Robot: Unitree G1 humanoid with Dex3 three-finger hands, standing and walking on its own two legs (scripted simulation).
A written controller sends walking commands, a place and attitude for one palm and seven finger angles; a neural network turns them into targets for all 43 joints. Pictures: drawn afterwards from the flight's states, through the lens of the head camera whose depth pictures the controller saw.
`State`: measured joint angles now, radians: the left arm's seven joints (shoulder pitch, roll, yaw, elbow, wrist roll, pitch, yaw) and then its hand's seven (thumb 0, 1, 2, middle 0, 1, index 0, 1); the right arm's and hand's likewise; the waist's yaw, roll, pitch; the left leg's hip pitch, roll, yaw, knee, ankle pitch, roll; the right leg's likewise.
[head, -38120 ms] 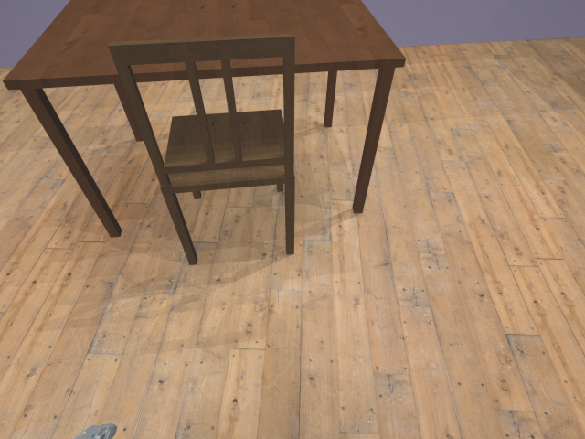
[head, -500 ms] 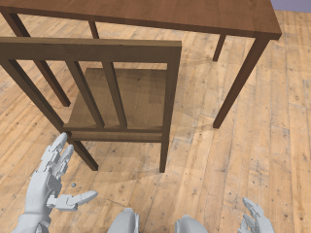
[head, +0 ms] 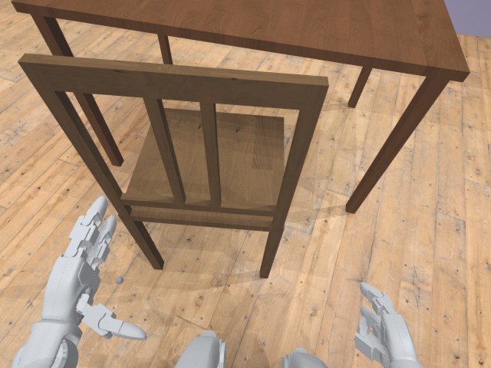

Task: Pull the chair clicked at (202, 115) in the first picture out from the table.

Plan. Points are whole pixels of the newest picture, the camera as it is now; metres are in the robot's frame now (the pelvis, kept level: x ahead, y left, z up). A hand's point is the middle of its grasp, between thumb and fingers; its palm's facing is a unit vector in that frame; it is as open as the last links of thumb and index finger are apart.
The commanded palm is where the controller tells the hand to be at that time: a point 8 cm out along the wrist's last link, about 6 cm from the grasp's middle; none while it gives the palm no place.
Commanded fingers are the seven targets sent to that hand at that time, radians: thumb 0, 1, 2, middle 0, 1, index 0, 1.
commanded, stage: raise the hand toward the chair's back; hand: left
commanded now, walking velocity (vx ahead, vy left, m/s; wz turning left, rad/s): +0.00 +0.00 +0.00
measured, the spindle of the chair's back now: (169, 159) +0.48 +0.19 +0.00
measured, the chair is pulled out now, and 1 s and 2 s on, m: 0.21 0.21 0.21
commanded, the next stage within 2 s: aim the fingers beside a spindle in 0.64 s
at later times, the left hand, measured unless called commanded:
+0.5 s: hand (121, 269) +0.25 +0.20 +0.04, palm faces +0.00 -1.00 -0.06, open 16.9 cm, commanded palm +0.23 +0.26 +0.05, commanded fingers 0.00 -0.50 0.30 -0.06 -0.08 -0.06 -0.08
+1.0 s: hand (133, 262) +0.26 +0.19 +0.03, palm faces +0.00 -1.00 -0.06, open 16.9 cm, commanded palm +0.25 +0.24 +0.04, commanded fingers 0.00 -0.50 0.30 -0.06 -0.08 -0.06 -0.08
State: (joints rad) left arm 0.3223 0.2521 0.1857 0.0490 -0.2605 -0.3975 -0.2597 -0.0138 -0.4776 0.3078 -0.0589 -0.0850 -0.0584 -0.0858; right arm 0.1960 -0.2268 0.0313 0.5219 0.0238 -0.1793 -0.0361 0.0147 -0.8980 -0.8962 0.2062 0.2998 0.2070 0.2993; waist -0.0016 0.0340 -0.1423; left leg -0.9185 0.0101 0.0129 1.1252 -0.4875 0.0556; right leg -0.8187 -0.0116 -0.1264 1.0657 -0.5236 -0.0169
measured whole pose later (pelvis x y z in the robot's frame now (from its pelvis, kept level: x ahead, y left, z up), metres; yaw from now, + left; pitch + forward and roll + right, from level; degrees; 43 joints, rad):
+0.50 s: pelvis +0.00 +0.00 +0.01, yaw +0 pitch +16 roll -3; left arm 0.30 0.26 0.21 0.09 -0.28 -0.40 -0.26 -0.02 -0.50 0.30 -0.06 -0.08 -0.06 -0.08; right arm 0.24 -0.26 0.01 0.55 0.03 -0.18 -0.04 0.02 -0.90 -0.90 0.20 0.30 0.21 0.30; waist -0.03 0.03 -0.14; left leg -0.89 0.01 0.02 1.09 -0.48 0.05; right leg -0.80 -0.01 -0.12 1.04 -0.51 -0.02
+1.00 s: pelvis +0.00 -0.02 +0.00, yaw +0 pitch +17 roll -3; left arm 0.21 0.27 0.23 0.19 -0.29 -0.42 -0.30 -0.02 -0.50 0.30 -0.06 -0.08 -0.06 -0.08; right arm 0.21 -0.26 0.02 0.57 0.03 -0.18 -0.04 0.02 -0.90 -0.90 0.21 0.30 0.21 0.30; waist -0.02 0.03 -0.14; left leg -0.93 0.02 0.00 1.12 -0.49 0.03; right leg -0.84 0.00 -0.13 1.08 -0.53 -0.04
